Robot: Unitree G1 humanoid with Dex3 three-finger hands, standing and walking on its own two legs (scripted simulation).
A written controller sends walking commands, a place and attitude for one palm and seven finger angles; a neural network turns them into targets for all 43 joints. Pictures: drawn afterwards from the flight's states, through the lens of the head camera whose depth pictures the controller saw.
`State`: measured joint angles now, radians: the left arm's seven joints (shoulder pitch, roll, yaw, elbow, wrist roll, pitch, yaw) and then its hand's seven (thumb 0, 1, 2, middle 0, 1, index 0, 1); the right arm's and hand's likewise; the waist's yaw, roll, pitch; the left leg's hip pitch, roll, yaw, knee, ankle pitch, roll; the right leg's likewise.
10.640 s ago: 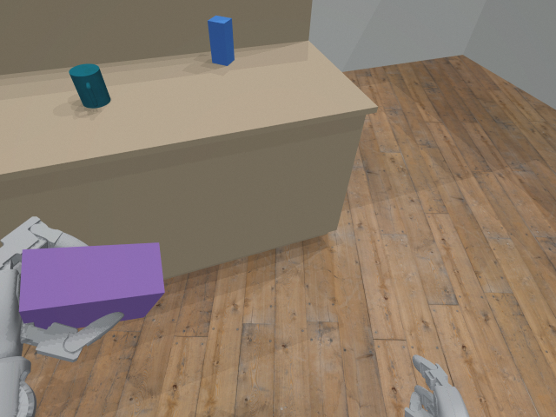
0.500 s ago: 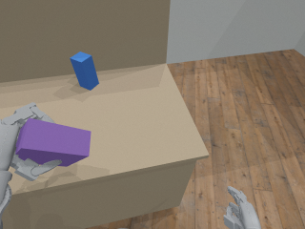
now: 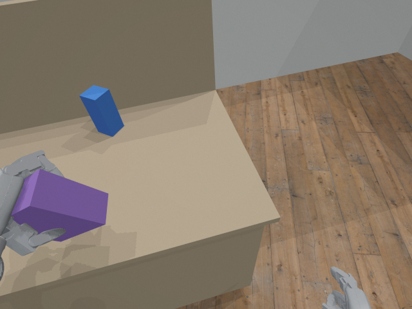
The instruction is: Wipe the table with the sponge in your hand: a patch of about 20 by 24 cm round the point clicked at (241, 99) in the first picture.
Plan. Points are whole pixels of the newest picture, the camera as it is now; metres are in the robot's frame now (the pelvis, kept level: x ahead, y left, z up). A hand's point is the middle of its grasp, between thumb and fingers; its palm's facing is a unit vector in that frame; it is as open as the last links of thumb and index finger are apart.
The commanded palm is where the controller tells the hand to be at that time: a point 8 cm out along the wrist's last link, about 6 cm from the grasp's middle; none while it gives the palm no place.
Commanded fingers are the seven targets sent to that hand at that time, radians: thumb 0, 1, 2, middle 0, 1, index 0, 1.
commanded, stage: turn the palm down, sponge in hand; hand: left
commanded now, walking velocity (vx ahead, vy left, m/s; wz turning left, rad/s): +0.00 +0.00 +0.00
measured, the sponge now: (63, 212) +0.22 +0.27 +0.12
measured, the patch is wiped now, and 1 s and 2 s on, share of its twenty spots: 0.00 0.00 0.00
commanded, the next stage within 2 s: move the sponge above the wiping area in 1.26 s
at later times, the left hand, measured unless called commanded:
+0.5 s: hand (17, 204) +0.21 +0.33 +0.15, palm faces +0.15 -0.22 -0.96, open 9.9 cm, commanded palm +0.18 +0.32 +0.20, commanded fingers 0.00 0.10 1.30 -1.20 -1.60 -1.20 -1.60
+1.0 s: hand (46, 220) +0.20 +0.29 +0.13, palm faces -0.04 -0.10 -0.99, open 9.9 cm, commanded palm +0.18 +0.29 +0.21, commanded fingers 0.00 0.10 1.30 -1.20 -1.60 -1.20 -1.60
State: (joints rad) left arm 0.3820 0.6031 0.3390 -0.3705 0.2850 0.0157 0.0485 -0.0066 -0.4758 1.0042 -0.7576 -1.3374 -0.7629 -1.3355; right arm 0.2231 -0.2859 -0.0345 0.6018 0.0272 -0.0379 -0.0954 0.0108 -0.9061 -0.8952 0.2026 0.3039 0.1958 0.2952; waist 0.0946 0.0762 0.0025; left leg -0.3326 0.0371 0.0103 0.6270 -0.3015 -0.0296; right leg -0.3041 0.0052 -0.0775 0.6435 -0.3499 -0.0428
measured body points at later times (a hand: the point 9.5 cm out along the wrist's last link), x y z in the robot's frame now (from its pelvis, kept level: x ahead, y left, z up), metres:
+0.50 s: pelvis +0.00 +0.03 +0.01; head +0.00 -0.01 +0.46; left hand +0.20 +0.34 +0.20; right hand +0.24 -0.16 -0.07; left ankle +0.02 +0.14 -0.72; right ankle +0.00 -0.09 -0.72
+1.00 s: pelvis -0.01 +0.01 +0.02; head -0.02 -0.05 +0.46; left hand +0.20 +0.29 +0.18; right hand +0.24 -0.18 -0.07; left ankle +0.02 +0.14 -0.72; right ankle +0.00 -0.09 -0.72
